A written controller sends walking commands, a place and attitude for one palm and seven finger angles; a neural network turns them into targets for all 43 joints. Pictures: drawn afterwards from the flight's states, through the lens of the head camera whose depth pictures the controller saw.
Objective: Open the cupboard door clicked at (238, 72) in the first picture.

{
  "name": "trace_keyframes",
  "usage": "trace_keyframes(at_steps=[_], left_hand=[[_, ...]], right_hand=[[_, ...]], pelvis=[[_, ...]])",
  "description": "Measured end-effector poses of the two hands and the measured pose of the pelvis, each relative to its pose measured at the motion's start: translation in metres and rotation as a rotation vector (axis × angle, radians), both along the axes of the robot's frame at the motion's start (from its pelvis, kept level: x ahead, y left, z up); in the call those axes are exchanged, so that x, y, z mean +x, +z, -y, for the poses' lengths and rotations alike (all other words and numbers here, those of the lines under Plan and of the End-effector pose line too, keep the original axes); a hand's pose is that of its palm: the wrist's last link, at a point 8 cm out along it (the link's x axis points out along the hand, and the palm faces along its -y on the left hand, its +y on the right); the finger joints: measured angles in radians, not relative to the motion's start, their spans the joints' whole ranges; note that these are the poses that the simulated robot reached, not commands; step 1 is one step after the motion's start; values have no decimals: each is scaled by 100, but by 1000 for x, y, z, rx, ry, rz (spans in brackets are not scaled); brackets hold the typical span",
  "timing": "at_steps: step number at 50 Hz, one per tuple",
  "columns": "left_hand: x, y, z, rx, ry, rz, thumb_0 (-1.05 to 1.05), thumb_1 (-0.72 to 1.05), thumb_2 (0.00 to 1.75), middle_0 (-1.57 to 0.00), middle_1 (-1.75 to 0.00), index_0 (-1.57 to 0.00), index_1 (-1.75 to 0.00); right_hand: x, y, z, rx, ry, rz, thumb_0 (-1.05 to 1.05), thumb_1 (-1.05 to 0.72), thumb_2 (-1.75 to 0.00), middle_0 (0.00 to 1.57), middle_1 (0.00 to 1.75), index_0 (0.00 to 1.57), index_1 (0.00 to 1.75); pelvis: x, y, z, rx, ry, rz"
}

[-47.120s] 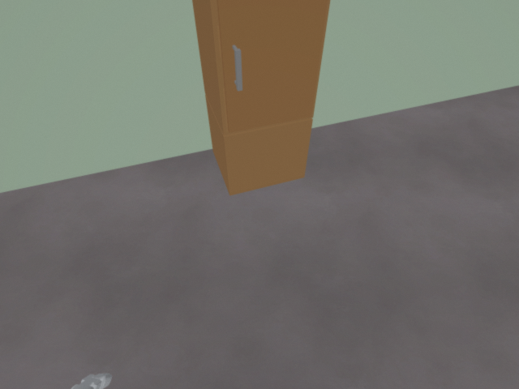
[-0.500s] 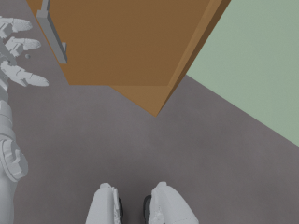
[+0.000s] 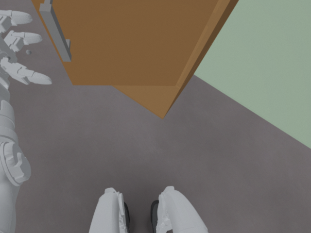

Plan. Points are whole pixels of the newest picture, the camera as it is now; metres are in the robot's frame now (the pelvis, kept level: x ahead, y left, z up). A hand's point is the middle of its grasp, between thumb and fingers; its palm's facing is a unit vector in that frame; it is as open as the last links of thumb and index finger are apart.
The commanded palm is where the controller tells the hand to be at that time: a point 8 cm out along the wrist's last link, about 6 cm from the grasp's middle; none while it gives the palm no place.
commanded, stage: move the hooked fingers beside the handle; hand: left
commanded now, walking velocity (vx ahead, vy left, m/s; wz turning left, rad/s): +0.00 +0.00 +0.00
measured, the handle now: (59, 30) +0.58 +0.20 +0.06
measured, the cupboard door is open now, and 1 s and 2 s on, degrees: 38 38 38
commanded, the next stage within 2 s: slide the fingers in behind the handle in 0.78 s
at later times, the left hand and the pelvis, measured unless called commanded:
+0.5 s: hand (27, 54) +0.51 +0.25 +0.05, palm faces +0.01 -1.00 -0.03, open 14.0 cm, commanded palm +0.50 +0.28 +0.05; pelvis +0.00 +0.00 +0.00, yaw +0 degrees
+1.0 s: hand (30, 54) +0.52 +0.25 +0.05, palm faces +0.00 -1.00 -0.02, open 14.0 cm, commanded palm +0.50 +0.27 +0.05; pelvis +0.01 +0.00 +0.00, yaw +0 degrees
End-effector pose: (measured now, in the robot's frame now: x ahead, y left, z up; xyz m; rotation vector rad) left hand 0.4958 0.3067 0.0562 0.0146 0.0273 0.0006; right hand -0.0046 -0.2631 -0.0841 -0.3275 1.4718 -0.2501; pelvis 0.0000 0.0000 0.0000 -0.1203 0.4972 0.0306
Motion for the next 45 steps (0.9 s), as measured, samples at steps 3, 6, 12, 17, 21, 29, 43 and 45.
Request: trace_keyframes(at_steps=[3, 6, 12, 17, 21, 29, 43, 45], left_hand=[[5, -5, 6, -18, -2, -23, -2, -50, 30, -29, -120, -30, -120], [8, -12, 10, -16, 3, -47, -1, -50, 30, -30, -120, -30, -120], [8, -8, 5, 19, 37, 3, -2, -49, 30, -30, -120, -30, -120], [3, -3, -5, 14, 40, -11, -2, -49, 30, -30, -120, -30, -120], [-1, -4, -8, 18, 24, -43, -2, -50, 30, -29, -120, -30, -120], [-2, -4, 6, -15, 4, -12, -2, -50, 30, -29, -120, -30, -120], [2, -3, -5, 23, 39, 2, -2, -50, 30, -30, -120, -30, -120], [1, -3, -6, 20, 28, -17, -2, -50, 30, -29, -120, -30, -120]], right_hand=[[-2, 2, 1, -10, -5, 6, 0, -90, -90, 21, 30, 20, 30], [-3, 3, 2, -20, -9, 17, 0, -90, -90, 21, 30, 20, 30], [-7, 4, 1, -15, -23, 19, 0, -90, -90, 21, 30, 20, 30], [-6, 4, -2, 2, -25, 5, 0, -90, -90, 21, 30, 20, 30], [-2, 4, -1, 3, -13, 2, 0, -90, -90, 21, 30, 20, 30], [13, 4, 4, -6, 8, 25, 0, -90, -90, 21, 30, 20, 30], [15, 0, 7, -3, 1, 39, 0, -91, -90, 21, 30, 20, 30], [13, -1, 5, 4, 0, 26, 0, -91, -90, 21, 30, 20, 30]], pelvis=[[-1, -1, -1, 0, -1, -2], [-2, -2, -2, 0, -6, -5], [-1, -2, -2, 2, -21, -6], [0, 1, -1, 3, -17, 2], [2, 2, 0, 2, -9, 2], [4, 4, 1, 4, -1, 5], [4, 0, 5, 5, -14, -1], [4, 0, 5, 5, -11, 0]])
